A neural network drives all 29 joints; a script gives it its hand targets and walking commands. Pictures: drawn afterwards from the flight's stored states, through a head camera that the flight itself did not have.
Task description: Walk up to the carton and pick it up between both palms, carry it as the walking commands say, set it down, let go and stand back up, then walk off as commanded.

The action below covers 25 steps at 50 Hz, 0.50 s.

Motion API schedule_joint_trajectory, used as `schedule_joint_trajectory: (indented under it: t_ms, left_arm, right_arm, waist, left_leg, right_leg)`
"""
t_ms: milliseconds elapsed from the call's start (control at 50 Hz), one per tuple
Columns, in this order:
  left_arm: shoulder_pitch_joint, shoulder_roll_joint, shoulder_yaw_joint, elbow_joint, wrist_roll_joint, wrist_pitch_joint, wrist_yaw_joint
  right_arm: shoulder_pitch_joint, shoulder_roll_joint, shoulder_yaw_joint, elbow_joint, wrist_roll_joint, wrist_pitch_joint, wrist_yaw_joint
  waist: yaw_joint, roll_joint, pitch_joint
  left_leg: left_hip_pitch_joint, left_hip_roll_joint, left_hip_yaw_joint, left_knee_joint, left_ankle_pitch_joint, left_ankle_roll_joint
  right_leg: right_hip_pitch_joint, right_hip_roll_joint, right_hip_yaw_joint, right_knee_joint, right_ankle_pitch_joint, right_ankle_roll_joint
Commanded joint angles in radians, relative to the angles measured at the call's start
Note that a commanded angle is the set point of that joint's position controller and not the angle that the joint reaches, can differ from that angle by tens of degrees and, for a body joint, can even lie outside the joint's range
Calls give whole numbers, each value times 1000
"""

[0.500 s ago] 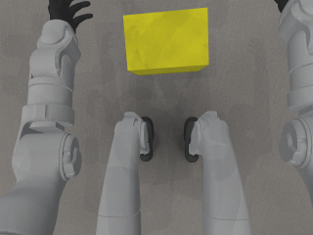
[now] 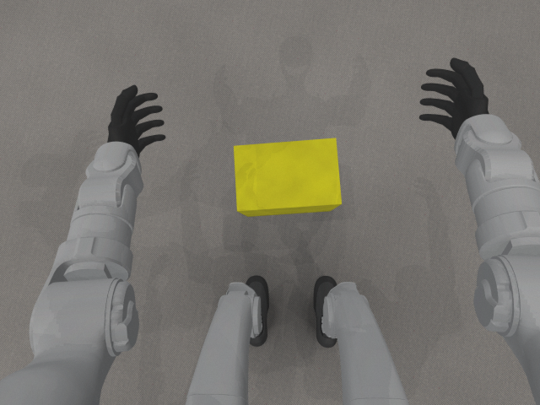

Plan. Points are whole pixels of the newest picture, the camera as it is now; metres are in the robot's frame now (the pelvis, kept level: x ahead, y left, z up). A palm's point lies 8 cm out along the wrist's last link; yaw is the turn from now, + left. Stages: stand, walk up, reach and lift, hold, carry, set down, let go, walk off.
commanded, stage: let go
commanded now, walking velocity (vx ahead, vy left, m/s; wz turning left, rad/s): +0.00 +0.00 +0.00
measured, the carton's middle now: (286, 181) +0.48 +0.01 -0.56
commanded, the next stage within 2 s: stand in 1.10 s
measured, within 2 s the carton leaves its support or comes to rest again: neither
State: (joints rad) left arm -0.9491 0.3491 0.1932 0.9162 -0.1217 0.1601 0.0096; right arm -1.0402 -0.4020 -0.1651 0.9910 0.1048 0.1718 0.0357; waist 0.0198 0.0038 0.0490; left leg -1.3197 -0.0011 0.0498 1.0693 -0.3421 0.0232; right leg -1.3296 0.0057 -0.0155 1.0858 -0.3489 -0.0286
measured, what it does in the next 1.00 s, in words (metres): rises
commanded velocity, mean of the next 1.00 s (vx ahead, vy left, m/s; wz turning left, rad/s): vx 0.00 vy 0.00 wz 0.00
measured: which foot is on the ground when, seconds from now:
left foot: down 0.00-1.00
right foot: down 0.00-1.00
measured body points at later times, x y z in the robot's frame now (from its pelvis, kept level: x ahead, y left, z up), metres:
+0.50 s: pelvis +0.07 +0.00 +0.08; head +0.19 -0.01 +0.51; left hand +0.31 +0.24 -0.01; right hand +0.33 -0.25 -0.01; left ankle +0.07 +0.11 -0.64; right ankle +0.07 -0.10 -0.64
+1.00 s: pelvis +0.06 +0.00 +0.10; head +0.04 +0.00 +0.55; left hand +0.23 +0.25 +0.03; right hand +0.25 -0.25 +0.03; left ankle +0.07 +0.11 -0.64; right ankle +0.07 -0.10 -0.64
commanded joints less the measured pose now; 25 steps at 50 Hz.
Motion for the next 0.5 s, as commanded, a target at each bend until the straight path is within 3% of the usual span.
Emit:
schedule_joint_trajectory:
  t_ms: [0, 60, 100, 120, 140, 160, 200, 240, 280, 300, 320, 340, 360, 380, 400, 420, 460, 480]
  left_arm:
    - [28, 48, 1, -226, 103, -34, -33]
    - [207, 62, -20, -394, 102, -41, -49]
    - [303, 43, -39, -439, 84, -51, -57]
    - [356, 23, -45, -463, 82, -60, -65]
    - [372, 12, -57, -446, 65, -69, -67]
    - [426, 14, -57, -492, 67, -84, -68]
    - [517, -7, -69, -502, 69, -100, -65]
    - [595, -44, -94, -432, 57, -104, -68]
    - [661, -49, -100, -470, 62, -128, -64]
    - [693, -44, -114, -464, 62, -131, -57]
    - [763, -56, -120, -464, 73, -133, -56]
    - [779, -62, -125, -433, 66, -132, -50]
    - [841, -80, -144, -449, 72, -140, -50]
    - [912, -69, -140, -487, 72, -151, -47]
    - [892, -70, -143, -481, 69, -152, -45]
    - [990, -73, -142, -495, 82, -150, -44]
    - [1026, -50, -150, -548, 86, -156, -42]
    - [1012, -51, -150, -536, 82, -150, -45]
  right_arm:
    - [81, -41, -51, -177, -85, -48, 4]
    - [248, -38, -53, -358, -100, -61, -6]
    - [312, -16, -45, -428, -99, -72, -8]
    - [360, -2, -37, -461, -90, -79, -6]
    - [380, 24, -19, -474, -80, -88, -5]
    - [472, 32, -12, -477, -69, -96, -5]
    - [565, 63, 13, -490, -67, -114, 2]
    - [658, 76, 28, -447, -68, -118, 2]
    - [718, 83, 37, -509, -68, -143, 5]
    - [759, 103, 66, -485, -55, -143, 6]
    - [849, 104, 70, -475, -61, -145, 9]
    - [838, 110, 87, -451, -52, -145, 13]
    - [874, 121, 96, -484, -55, -154, 13]
    - [953, 121, 105, -536, -56, -167, 16]
    - [939, 120, 106, -493, -50, -162, 15]
    - [1033, 129, 125, -505, -53, -162, 17]
    - [1078, 132, 137, -551, -45, -169, 18]
    - [1040, 114, 128, -568, -50, -167, 18]
  waist:
    - [-12, 15, -1079]
    - [-38, 21, -1179]
    - [-42, 1, -1111]
    - [-29, 23, -1094]
    - [-36, -4, -1022]
    - [-35, 10, -1023]
    - [-10, 29, -983]
    - [-13, 25, -828]
    - [-2, 19, -822]
    - [8, 19, -774]
    - [-2, 46, -784]
    - [7, 35, -701]
    - [6, 50, -690]
    - [4, 10, -736]
    - [-8, 34, -638]
    - [4, 38, -635]
    - [-4, 51, -546]
    - [-20, 27, -462]
  left_leg:
    - [648, -28, -96, -164, 433, -39]
    - [812, -32, -109, -192, 583, -31]
    - [827, -27, -116, -222, 612, -27]
    - [852, -33, -119, -228, 640, -23]
    - [825, -30, -124, -237, 655, -15]
    - [853, -31, -124, -247, 689, -19]
    - [911, -24, -138, -268, 727, -30]
    - [891, -18, -133, -294, 662, -32]
    - [910, -19, -133, -312, 640, -34]
    - [919, -18, -137, -327, 653, -31]
    - [972, -18, -137, -339, 665, -36]
    - [931, -17, -130, -349, 605, -37]
    - [974, -19, -137, -370, 614, -34]
    - [1053, -15, -143, -380, 658, -35]
    - [1010, -12, -141, -389, 626, -36]
    - [1056, -19, -136, -423, 607, -37]
    - [1094, -23, -122, -462, 565, -32]
    - [1065, -18, -125, -484, 485, -30]
  right_leg:
    - [505, 34, 52, -161, 374, 43]
    - [629, 48, 69, -213, 503, 34]
    - [681, 50, 65, -240, 529, 32]
    - [703, 45, 77, -250, 544, 27]
    - [696, 45, 73, -264, 561, 29]
    - [744, 42, 80, -270, 597, 26]
    - [769, 38, 74, -291, 579, 28]
    - [740, 25, 70, -328, 519, 24]
    - [834, 18, 74, -335, 554, 20]
    - [820, 19, 72, -351, 536, 25]
    - [861, 19, 71, -371, 541, 21]
    - [849, 17, 71, -381, 508, 16]
    - [877, 14, 77, -399, 517, 10]
    - [943, 21, 67, -406, 556, 17]
    - [917, 18, 78, -425, 523, 11]
    - [986, 19, 68, -451, 529, 11]
    - [1017, 26, 60, -492, 499, 12]
    - [1011, 23, 61, -516, 443, 13]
